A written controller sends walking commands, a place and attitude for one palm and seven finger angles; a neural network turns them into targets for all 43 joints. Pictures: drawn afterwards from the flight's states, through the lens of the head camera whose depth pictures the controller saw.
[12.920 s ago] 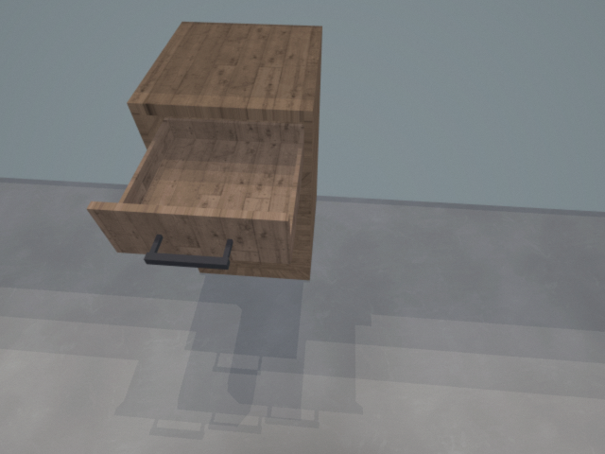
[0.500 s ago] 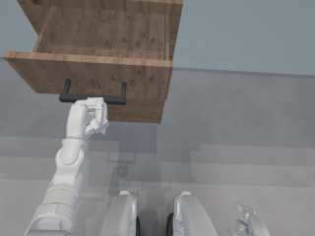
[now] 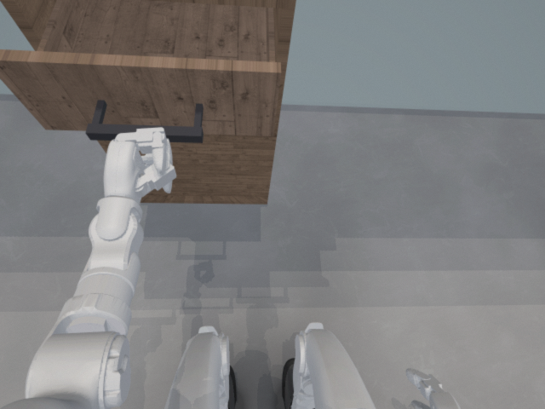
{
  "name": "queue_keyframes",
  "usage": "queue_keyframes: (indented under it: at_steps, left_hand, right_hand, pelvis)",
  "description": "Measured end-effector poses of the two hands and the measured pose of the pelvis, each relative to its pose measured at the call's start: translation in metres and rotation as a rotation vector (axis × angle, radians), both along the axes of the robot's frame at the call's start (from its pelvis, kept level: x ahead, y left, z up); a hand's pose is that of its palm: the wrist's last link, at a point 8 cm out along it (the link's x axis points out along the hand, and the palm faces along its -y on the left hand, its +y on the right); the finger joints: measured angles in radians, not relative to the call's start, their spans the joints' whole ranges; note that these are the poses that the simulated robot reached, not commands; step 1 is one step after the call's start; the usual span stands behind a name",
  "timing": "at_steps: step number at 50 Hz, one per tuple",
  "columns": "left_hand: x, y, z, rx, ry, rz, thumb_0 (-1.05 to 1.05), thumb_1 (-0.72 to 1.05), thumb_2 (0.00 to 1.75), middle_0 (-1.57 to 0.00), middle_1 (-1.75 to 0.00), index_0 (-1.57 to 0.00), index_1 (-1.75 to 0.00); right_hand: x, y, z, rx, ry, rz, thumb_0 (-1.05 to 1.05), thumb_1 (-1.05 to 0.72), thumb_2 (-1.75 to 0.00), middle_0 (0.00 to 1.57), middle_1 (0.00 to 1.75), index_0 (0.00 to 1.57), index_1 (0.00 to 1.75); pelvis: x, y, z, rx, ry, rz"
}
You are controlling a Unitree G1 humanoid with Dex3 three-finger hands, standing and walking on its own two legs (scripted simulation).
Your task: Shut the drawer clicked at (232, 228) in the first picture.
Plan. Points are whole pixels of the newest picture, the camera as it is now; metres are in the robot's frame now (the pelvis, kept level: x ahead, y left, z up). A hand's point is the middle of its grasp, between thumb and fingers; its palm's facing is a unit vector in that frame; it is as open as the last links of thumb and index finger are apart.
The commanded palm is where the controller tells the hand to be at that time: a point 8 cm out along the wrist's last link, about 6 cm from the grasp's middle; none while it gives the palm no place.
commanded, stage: push the drawer shut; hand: left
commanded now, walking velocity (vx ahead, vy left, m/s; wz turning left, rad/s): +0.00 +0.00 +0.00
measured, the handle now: (148, 121) +0.53 +0.18 +0.02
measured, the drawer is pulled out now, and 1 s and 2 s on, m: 0.13 0.01 0.00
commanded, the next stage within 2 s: pull the fist back off the drawer in 1.50 s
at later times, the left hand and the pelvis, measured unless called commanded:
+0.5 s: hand (176, 129) +0.52 +0.14 +0.02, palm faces -0.02 -1.00 -0.05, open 3.2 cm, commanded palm +0.50 +0.18 +0.02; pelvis +0.00 +0.00 -0.01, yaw -2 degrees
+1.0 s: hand (177, 102) +0.57 +0.14 +0.02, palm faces -0.01 -1.00 -0.04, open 3.3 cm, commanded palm +0.57 +0.17 +0.02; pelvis +0.00 +0.00 -0.02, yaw -2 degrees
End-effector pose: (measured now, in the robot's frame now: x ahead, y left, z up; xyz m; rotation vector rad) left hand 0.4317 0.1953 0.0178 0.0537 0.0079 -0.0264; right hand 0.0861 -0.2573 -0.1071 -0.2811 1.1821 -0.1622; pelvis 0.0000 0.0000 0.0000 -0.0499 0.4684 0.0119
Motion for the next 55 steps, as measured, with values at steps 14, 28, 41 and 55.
queue_keyframes:
  at_steps: [14, 28, 41, 55]
  left_hand:
    - [0.041, -0.003, 0.002, -0.004, 0.005, 0.007, 0.01, 0.81, 0.91, -1.40, -1.60, -1.40, -1.60]
    - [0.069, -0.003, 0.004, -0.005, 0.004, 0.009, 0.03, 0.80, 0.89, -1.40, -1.60, -1.40, -1.60]
    - [0.095, -0.003, 0.004, -0.007, 0.003, 0.011, 0.04, 0.79, 0.90, -1.40, -1.60, -1.40, -1.60]
    - [0.129, -0.002, 0.005, -0.013, 0.010, 0.015, 0.05, 0.77, 0.90, -1.40, -1.60, -1.40, -1.60]
  right_hand:
    - [-0.043, -0.007, -0.004, -0.008, 0.110, -0.052, 0.01, -0.91, -0.90, 0.20, 0.30, 0.20, 0.30]
    - [-0.065, -0.002, -0.005, -0.002, 0.182, -0.090, 0.01, -0.91, -0.90, 0.20, 0.30, 0.20, 0.30]
    - [-0.078, -0.001, -0.006, -0.022, 0.231, -0.092, 0.00, -0.91, -0.90, 0.20, 0.30, 0.20, 0.30]
    - [-0.109, 0.006, -0.004, -0.034, 0.306, -0.128, 0.00, -0.91, -0.90, 0.20, 0.30, 0.20, 0.30]
  pelvis:
    - [-0.002, -0.002, -0.005, -0.002, 0.031, -0.011]
    - [0.000, -0.001, -0.008, -0.010, 0.055, -0.022]
    - [-0.002, 0.002, -0.015, -0.026, 0.082, -0.017]
    - [-0.005, 0.005, -0.023, -0.043, 0.117, -0.024]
